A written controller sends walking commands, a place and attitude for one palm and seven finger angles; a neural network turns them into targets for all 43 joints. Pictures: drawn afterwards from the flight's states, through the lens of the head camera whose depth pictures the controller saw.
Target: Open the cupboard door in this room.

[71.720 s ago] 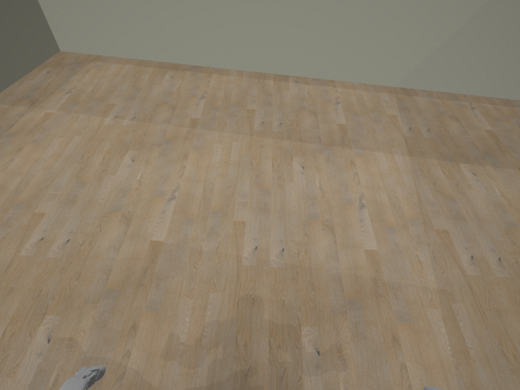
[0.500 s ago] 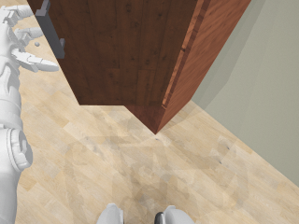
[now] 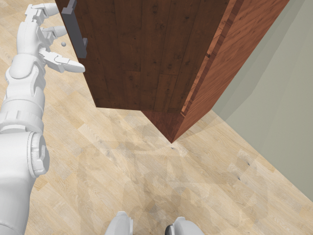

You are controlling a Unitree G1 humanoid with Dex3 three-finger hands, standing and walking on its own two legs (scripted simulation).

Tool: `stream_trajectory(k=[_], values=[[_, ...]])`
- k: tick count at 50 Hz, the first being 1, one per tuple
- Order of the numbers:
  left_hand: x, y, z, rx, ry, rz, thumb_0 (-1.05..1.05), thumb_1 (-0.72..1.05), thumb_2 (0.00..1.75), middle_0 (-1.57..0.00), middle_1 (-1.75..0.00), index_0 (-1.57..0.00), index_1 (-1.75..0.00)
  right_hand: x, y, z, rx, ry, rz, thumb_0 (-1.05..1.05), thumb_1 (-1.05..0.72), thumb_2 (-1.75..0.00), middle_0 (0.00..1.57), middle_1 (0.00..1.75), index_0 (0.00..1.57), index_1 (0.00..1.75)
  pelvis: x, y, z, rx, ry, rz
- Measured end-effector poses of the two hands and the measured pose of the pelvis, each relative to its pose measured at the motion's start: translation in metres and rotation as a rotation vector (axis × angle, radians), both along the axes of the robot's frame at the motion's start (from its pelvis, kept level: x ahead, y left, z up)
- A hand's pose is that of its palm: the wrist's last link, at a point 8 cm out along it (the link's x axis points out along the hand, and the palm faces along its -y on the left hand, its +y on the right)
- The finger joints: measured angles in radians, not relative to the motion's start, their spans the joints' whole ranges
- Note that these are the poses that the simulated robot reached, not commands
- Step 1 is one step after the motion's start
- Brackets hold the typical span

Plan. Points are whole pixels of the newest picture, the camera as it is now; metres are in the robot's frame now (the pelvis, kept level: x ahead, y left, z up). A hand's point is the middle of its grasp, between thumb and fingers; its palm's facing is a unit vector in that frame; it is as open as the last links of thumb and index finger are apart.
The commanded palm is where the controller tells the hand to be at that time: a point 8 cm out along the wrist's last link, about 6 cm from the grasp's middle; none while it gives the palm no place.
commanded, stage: move the hooked fingers beside the handle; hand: left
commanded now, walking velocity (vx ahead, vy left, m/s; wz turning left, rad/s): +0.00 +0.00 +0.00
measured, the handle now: (77, 30) +0.57 +0.17 +0.12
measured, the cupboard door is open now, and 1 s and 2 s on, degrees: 46 47 47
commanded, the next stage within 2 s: none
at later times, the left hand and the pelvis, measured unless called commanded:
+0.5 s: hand (61, 43) +0.53 +0.20 +0.12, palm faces +0.01 -1.00 -0.02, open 15.2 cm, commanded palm +0.53 +0.20 +0.11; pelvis +0.00 -0.01 +0.00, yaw +0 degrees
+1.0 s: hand (57, 41) +0.54 +0.22 +0.12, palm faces -0.05 -1.00 +0.00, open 14.6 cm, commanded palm +0.53 +0.23 +0.11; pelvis +0.00 +0.00 +0.00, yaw -3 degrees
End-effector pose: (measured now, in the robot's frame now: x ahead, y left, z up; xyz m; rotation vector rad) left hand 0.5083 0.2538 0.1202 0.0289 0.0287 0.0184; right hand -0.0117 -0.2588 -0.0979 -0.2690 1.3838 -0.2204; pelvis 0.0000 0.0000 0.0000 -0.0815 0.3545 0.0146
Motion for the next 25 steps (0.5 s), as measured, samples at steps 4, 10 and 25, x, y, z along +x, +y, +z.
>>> stream_trajectory(k=[4, 10, 25], values=[[-0.002, -0.001, 0.0, 0.002, 0.001, 0.003, -0.01, -0.5, 0.3, -0.04, -1.09, -0.01, -1.09, 0.001, -0.002, -0.001, 0.003, -0.002, 0.005, 0.0, -0.91, -0.9, 0.2, 0.3, 0.21, 0.3, 0.0, -0.002, 0.0, 0.0, -0.001, 0.005], [-0.003, -0.002, 0.0, 0.003, 0.003, 0.009, -0.01, -0.5, 0.3, -0.03, -1.08, -0.01, -1.09, 0.002, -0.006, -0.002, 0.002, -0.005, 0.011, 0.0, -0.91, -0.9, 0.2, 0.3, 0.21, 0.3, -0.001, -0.005, -0.001, 0.002, -0.002, 0.008], [0.001, 0.005, 0.001, -0.006, 0.009, -0.01, -0.01, -0.5, 0.3, -0.09, -1.12, -0.07, -1.13, -0.009, -0.015, 0.0, -0.03, 0.0, -0.011, 0.0, -0.91, -0.9, 0.2, 0.3, 0.21, 0.3, -0.005, -0.009, -0.003, 0.004, 0.009, -0.005]])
